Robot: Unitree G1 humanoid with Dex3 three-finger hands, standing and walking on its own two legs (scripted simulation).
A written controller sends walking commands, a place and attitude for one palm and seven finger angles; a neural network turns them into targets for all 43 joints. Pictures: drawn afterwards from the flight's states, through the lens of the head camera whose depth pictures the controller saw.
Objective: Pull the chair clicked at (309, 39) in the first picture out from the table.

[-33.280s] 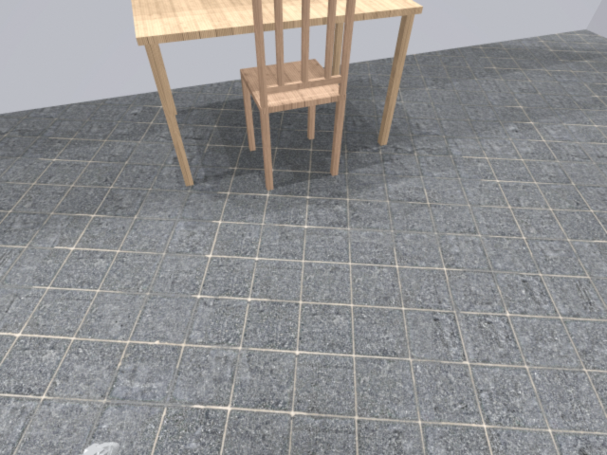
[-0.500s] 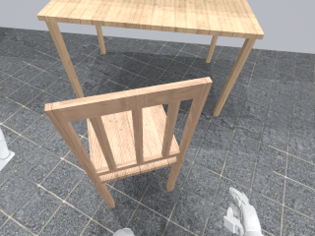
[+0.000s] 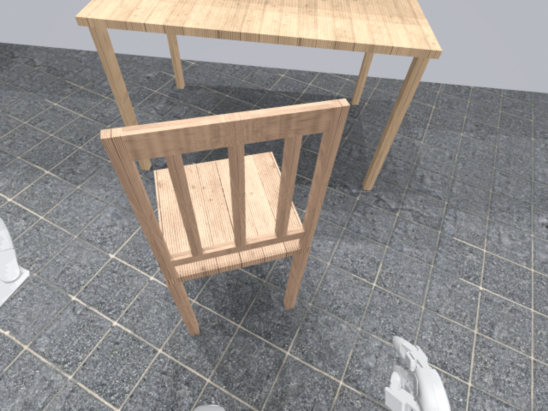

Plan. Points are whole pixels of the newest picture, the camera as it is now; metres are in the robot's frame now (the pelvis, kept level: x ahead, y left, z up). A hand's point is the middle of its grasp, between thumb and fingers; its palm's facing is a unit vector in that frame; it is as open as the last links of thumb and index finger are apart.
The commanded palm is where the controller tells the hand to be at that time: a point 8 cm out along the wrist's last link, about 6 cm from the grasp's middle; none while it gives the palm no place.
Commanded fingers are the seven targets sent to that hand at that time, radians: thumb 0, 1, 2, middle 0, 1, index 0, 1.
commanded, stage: stop stepping back and stand still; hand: left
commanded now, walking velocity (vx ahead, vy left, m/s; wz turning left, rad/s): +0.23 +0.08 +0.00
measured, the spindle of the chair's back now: (238, 201) +0.50 +0.12 -0.06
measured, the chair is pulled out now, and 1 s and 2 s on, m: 0.55 0.55 0.55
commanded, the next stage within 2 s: let the arm hang, fingers relaxed in 0.60 s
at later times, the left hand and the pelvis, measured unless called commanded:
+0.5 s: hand (9, 343) +0.14 +0.25 +0.17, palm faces +0.45 -0.77 -0.44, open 7.4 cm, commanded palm +0.09 +0.28 +0.18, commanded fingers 0.00 0.90 0.90 -0.20 -0.30 -0.20 -0.30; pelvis -0.05 -0.02 +0.01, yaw +0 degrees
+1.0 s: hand out of the picture +0.04 +0.15 -0.16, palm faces +0.09 -0.98 -0.15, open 7.0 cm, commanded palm none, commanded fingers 0.00 0.90 0.90 -0.20 -0.30 -0.20 -0.30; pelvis -0.03 -0.02 +0.01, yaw +2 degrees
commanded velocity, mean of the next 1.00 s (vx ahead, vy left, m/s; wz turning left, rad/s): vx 0.07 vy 0.02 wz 0.00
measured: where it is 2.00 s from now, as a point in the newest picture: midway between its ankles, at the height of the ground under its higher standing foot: outside the picture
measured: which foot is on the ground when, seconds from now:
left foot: down 0.00-0.04, up 0.06-0.16, down 0.18-1.00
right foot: up 0.00-0.00, down 0.02-1.00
